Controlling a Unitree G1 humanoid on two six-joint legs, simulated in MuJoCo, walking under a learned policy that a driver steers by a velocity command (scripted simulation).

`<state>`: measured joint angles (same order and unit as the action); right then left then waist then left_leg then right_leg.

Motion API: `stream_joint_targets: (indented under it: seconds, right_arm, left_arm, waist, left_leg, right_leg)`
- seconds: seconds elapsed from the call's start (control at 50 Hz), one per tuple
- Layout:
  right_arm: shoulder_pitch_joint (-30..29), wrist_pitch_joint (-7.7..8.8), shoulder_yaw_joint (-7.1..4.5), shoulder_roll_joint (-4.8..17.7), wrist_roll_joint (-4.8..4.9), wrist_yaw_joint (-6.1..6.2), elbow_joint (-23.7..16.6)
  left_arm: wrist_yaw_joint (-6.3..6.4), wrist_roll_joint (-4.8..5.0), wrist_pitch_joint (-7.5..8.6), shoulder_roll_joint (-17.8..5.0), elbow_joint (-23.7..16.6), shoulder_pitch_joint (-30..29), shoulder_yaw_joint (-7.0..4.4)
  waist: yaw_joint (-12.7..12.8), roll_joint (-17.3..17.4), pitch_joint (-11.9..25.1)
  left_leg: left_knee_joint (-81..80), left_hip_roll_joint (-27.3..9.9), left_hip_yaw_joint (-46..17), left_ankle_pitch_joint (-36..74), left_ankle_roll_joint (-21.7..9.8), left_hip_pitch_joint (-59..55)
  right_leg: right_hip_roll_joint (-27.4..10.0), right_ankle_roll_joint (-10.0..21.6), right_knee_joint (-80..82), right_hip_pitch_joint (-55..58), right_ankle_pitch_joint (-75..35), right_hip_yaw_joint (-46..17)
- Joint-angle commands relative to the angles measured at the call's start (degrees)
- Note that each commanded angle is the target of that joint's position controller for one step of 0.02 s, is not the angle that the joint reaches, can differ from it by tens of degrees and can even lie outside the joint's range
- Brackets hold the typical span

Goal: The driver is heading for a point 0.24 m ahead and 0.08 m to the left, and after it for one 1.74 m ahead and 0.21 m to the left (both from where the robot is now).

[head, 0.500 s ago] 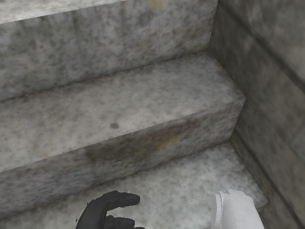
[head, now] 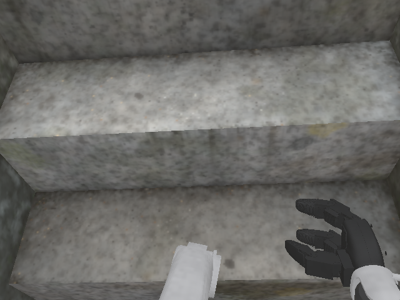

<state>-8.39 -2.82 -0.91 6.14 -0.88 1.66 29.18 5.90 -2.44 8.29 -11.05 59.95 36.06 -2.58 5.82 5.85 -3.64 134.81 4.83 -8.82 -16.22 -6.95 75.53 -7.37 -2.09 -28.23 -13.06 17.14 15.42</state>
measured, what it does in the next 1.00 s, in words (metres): climbs, turning left: left foot 0.22 m higher, then right foot 0.22 m higher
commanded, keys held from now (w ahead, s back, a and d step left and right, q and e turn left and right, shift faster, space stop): w+q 0.30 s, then w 0.16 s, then no key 0.40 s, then w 0.14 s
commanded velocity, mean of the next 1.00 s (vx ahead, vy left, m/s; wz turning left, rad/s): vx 0.34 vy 0.04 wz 0.29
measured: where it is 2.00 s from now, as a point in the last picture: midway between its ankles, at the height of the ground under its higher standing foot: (171, 259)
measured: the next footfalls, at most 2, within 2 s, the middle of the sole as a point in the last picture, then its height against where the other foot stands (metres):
left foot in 0.14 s outside the picture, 0.22 m higher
right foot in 0.78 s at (242, 223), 0.22 m higher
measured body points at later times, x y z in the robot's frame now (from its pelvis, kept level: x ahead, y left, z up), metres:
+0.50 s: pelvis +0.18 +0.08 +0.21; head +0.18 +0.11 +0.66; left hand +0.36 +0.29 +0.12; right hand +0.21 -0.16 +0.07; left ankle +0.19 +0.14 -0.51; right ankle +0.27 -0.07 -0.11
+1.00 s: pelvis +0.32 +0.09 +0.38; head +0.33 +0.09 +0.83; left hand +0.29 +0.33 +0.23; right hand +0.53 -0.10 +0.27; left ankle +0.20 +0.18 -0.11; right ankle +0.42 +0.00 -0.29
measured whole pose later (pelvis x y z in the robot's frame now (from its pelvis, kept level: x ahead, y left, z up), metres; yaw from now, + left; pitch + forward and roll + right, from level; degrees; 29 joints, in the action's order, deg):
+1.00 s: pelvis +0.32 +0.09 +0.38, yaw +17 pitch +5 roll -1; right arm 8.5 1.6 -3.0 11.1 -3.5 0.1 45.2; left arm 4.1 -1.3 3.0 -9.7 58.6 16.5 -3.3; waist -1.1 0.7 4.4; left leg 105.0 5.3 -4.5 -3.3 -5.3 43.4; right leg 2.1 6.6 -55.4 -39.2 25.0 0.1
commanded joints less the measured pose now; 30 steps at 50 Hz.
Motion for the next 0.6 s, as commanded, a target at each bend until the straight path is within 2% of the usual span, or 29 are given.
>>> stream_joint_targets:
  seconds: [0.02, 0.04, 0.06, 0.08, 0.1, 0.12, 0.14, 0.16, 0.18, 0.2, 0.22, 0.24, 0.26, 0.28, 0.3, 0.32, 0.34, 0.36, 0.38, 0.4, 0.42, 0.44, 0.46, 0.5, 0.52, 0.54, 0.56, 0.58, 0.6]
  right_arm:
    - [-7.9, -1.05, -0.8, 3.01, 0.28, -0.19, -9.9]
    - [-9.46, -1.38, -0.98, 3.45, 0.6, -1.35, -10.45]
    - [-11.64, -1.96, 1.74, 0.65, 2.29, -2.79, -11.55]
    - [-9.79, -1.88, 3.36, -1.62, 4.6, -2.61, -11.57]
    - [-7.82, -2.46, 2.9, -1.32, 4.65, -1.77, -8.27]
    - [6.98, -3.19, 2.31, -1.66, 3.55, -0.88, -3.2]
    - [23.4, -2.31, 1.03, 3.33, 2.04, -0.57, 0.81]
    - [20.84, -1.42, -0.37, 8.77, 0.9, -1.03, 2.25]
    - [22.7, -2.16, -3.12, 12.81, 0.0, 0.44, 1.51]
    - [38.48, -4.93, -4.75, 21.95, 3.83, -0.16, 5.83]
    - [17.22, -0.66, -6.39, 17.28, -3.95, -0.79, 3.77]
    - [11.99, 0.83, -5.35, 13.85, -4.83, -0.18, 5.57]
    - [15.43, 2.67, -4.27, 10.84, -3.25, 0.36, 10.94]
    - [17.61, 3.93, -3.15, 6.89, -1.43, 0.24, 15.23]
    - [17.44, 4.26, -3.24, 6.27, -0.98, -0.28, 16.69]
    - [18.27, 5.19, -3.56, 6.77, -1.04, -0.73, 17.72]
    - [20.77, 6.27, -3.8, 6.87, -1.17, -0.97, 18.84]
    - [22.63, 6.94, -3.72, 6.56, -0.93, -1.0, 20.35]
    - [27.7, 7.38, -3.25, 6.41, -0.28, -0.44, 22.36]
    - [29.34, 7.76, -3.01, 6.36, 0.06, -0.43, 23.26]
    - [25.7, 7.0, -0.74, 7.12, -4.86, -7.47, 22.54]
    - [27.26, 5.89, -0.5, 7.22, -3.95, -9.57, 24.02]
    - [27.94, 5.2, -0.02, 9.03, -3.78, -10.55, 25.05]
    - [33.4, 6.65, -0.82, 14.75, -4.09, -9.91, 26.7]
    - [36.33, 7.16, -0.73, 15.67, -5.26, -9.89, 26.52]
    - [37.37, 7.41, -0.52, 15.2, -5.09, -9.7, 26.41]
    - [40.32, 7.25, 0.05, 14.37, -4.51, -9.19, 27.04]
    - [41.71, 7.06, 0.66, 13.49, -3.79, -8.48, 27.09]
    - [39.6, 6.98, 0.66, 14.1, -3.0, -9.02, 25.7]
  left_arm:
    - [-0.06, -0.96, 0.84, -11.18, -9.49, -12.69, -2.39]
    - [1.0, -1.13, 0.3, -11.14, -9.18, -10.49, -2.42]
    - [2.17, 1.4, -0.74, -14.1, -9.93, -9.77, -2.72]
    - [2.61, 1.73, -1.42, -11.84, -8.79, -10.44, -1.88]
    - [2.6, 3.33, -1.81, -11.34, -7.46, -3.79, -1.53]
    - [2.5, 3.77, -1.06, -15.31, -8.68, -3.57, -2.62]
    - [0.61, 6.41, -0.46, -21.19, -11.56, -10.02, -4.54]
    - [-1.36, 7.92, 1.22, -20.6, -13.49, -7.36, -4.25]
    - [-4.56, 6.27, 3.16, -20.85, -17.78, -11.26, -4.99]
    - [-21.29, -6.96, -4.3, -6.74, -4.48, -2.82, -2.59]
    - [-11.46, -0.18, 0.44, -4.59, -23.22, -22.32, -2.78]
    - [-7.9, -0.55, 0.1, 2.64, -26.04, -27.96, -1.1]
    - [-5.72, -1.78, -0.91, 5.63, -27.86, -30.38, 0.67]
    - [-4.93, -2.04, -1.76, 7.21, -28.45, -29.29, 1.92]
    - [-4.43, -1.72, -2.4, 5.26, -26.72, -26.78, 1.82]
    - [-3.66, -1.62, -3.46, 5.46, -25.44, -24.08, 2.1]
    - [-3.34, -1.73, -3.63, 5.11, -26.14, -26.26, 2.5]
    - [-3.07, -1.16, -4.12, 5.46, -25.97, -27.57, 2.84]
    - [-2.86, 1.7, -3.75, 5.89, -25.29, -28.87, 3.05]
    - [-2.64, 2.19, -3.79, 6.88, -25.35, -29.89, 3.54]
    - [-9.9, 4.82, -5.98, -2.87, -25.24, -26.38, 2.23]
    - [-11.67, 3.52, -7.45, -5.49, -22.96, -24.81, 0.59]
    - [-11.89, 1.96, -7.76, -4.25, -23.18, -25.63, 0.98]
    - [-10.49, 2.91, -7.04, -2.09, -23.97, -27.44, 2.26]
    - [-9.23, 4.72, -7.19, -3.88, -25.53, -32.31, 1.69]
    - [-8.53, 5.06, -7.43, -3.58, -25.97, -35.41, 1.84]
    - [-8.41, 4.82, -7.81, -3.06, -26.24, -37.74, 2.14]
    - [-8.54, 4.08, -8.47, -1.1, -25.41, -37.87, 2.73]
    - [-9.01, 3.45, -8.86, -2.16, -27.05, -43.42, 3.06]
  waist:
    - [-6.85, -10.23, -0.52]
    - [-5.16, -11.15, 0.19]
    - [-2.76, -13.54, 0.1]
    - [-3.27, -16.95, -0.29]
    - [-0.85, -12.55, 6.03]
    - [-5.7, -21.25, 15.35]
    - [-12.52, -23.65, 27.98]
    - [-11.09, -19.43, 32.95]
    - [-13.32, -14.13, 34.73]
    - [-18.35, -4.07, 41.63]
    - [-9.06, -2.22, 33.7]
    - [-6.44, -0.94, 24.15]
    - [-5.52, -1.65, 12.16]
    - [-3.63, -2.78, 5.06]
    - [-2.7, -5.22, 2.12]
    - [-1.52, -5.22, 0.97]
    - [-2.43, -4.49, -0.07]
    - [-2.69, -3.8, -1.67]
    - [-4.91, -0.68, -0.93]
    - [-4.86, -0.21, -2.23]
    - [-2.95, 7.69, 3.36]
    - [-2.82, 6.82, 1.34]
    - [-1.4, 2.74, 3.12]
    - [-2.69, -0.75, 6.99]
    - [-4.6, -1.0, 8.33]
    - [-5.96, 0.8, 7.94]
    - [-7.88, 3.61, 7.97]
    - [-7.73, 3.82, 7.65]
    - [-9.07, 2.39, 6.11]
  left_leg:
    - [-11.06, -5.32, 4.34, -0.71, 0.76, 2.88]
    - [-16.76, -6.99, 5.88, 0.03, 1.13, 1.43]
    - [-36.66, -9.76, 13.56, -9.46, -0.21, -5.25]
    - [-52.31, -8.16, 19.61, -18.7, -1.6, -21.72]
    - [-56.26, -0.07, 28.54, -28.45, -1.9, -31.43]
    - [-52.46, 2.21, 27.77, -26.42, -3.63, -37.93]
    - [-63.1, 5.76, 20.47, -22.63, -4.18, -52.23]
    - [-74.21, 7.1, 11.59, -17.6, -5.34, -64.52]
    - [-86.79, 1.12, -8.25, -23.46, -5.54, -72.57]
    - [-101.88, -10.98, -52.27, -20.04, -16.54, -78.45]
    - [-109.4, -12.25, -43.49, -44.98, -6.02, -68.86]
    - [-105.3, -12.05, -33.24, -38.08, -2.02, -58.18]
    - [-104.73, -9.21, -27.08, -31.31, -0.13, -49.68]
    - [-102.38, -6.61, -22.08, -26.11, -0.46, -45.17]
    - [-103.77, -6.49, -18.78, -23.17, -0.43, -43.55]
    - [-103.03, -5.33, -13.46, -18.35, 0.39, -44.03]
    - [-105.69, -5.44, -13.0, -15.4, 0.29, -44.35]
    - [-106.68, -5.56, -11.59, -14.56, 1.17, -44.4]
    - [-109.92, -8.35, -13.38, -10.21, -1.27, -47.6]
    - [-111.64, -9.03, -13.09, -11.25, -1.06, -48.11]
    - [-109.85, -10.35, -20.33, -20.53, -5.73, -44.07]
    - [-111.38, -13.12, -23.2, -20.85, -7.45, -45.04]
    - [-111.01, -13.55, -22.45, -19.4, -5.78, -46.45]
    - [-111.98, -12.01, -16.93, -14.23, -2.15, -53.06]
    - [-113.03, -10.97, -15.23, -12.83, -0.63, -52.16]
    - [-115.35, -11.14, -13.57, -11.18, -0.86, -52.49]
    - [-115.6, -11.8, -14.56, -7.84, -3.31, -55.55]
    - [-116.52, -12.72, -15.35, -3.73, -4.43, -59.25]
    - [-121.36, -15.67, -16.15, 2.87, -6.64, -61.01]
  right_leg:
    - [-10.15, 7.14, 22.89, -0.63, 3.48, -8.6]
    - [-9.12, 7.28, 23.7, 2.83, 1.63, -7.06]
    - [-9.76, 9.45, 33.68, 4.69, -3.34, -5.16]
    - [-7.34, 10.98, 35.82, -0.54, -19.33, 1.25]
    - [-9.42, 12.1, 23.54, 6.45, -72.12, 1.01]
    - [-14.98, 13.43, 10.44, 14.51, -117.53, -0.77]
    - [-15.65, 13.99, -6.28, 17.86, -129.43, -1.76]
    - [-10.97, 12.66, -18.23, 7.48, -112.05, -6.27]
    - [-6.49, 9.23, -30.4, -5.21, -75.5, -9.87]
    - [1.06, 13.34, -71.89, -34.6, -34.91, -34.0]
    - [10.65, 6.48, -88.4, -30.93, -17.7, -27.85]
    - [10.95, 6.47, -98.08, -37.57, -20.57, -27.45]
    - [10.02, 7.51, -99.54, -42.67, -18.38, -25.11]
    - [9.82, 8.55, -102.27, -48.13, -15.59, -23.76]
    - [8.01, 7.76, -98.59, -48.28, -13.8, -23.14]
    - [7.6, 7.36, -96.0, -49.64, -13.4, -22.58]
    - [7.34, 7.23, -96.07, -52.87, -11.66, -21.14]
    - [6.73, 7.02, -93.75, -55.62, -12.76, -20.03]
    - [8.29, 6.9, -104.45, -60.45, -11.98, -16.75]
    - [7.62, 6.69, -106.31, -64.8, -11.86, -16.84]
    - [10.75, 12.66, -105.94, -67.89, -20.54, -28.11]
    - [11.25, 12.72, -117.0, -75.4, -17.52, -26.79]
    - [12.16, 13.4, -119.64, -79.67, -19.22, -25.64]
    - [10.07, 12.72, -112.08, -81.65, -22.3, -20.95]
    - [9.05, 11.07, -107.91, -79.69, -21.71, -18.32]
    - [7.95, 10.28, -104.31, -79.43, -20.07, -15.22]
    - [6.99, 9.42, -104.53, -81.87, -17.17, -14.2]
    - [6.47, 9.4, -101.96, -83.63, -18.33, -13.97]
    - [5.01, 9.4, -94.15, -84.23, -10.92, -11.51]
Over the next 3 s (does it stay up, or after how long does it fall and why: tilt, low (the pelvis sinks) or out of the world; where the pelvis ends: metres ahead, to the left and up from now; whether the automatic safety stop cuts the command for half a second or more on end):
stays up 0.60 -0.01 0.59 its command is cut before an obstacle after 1.3 s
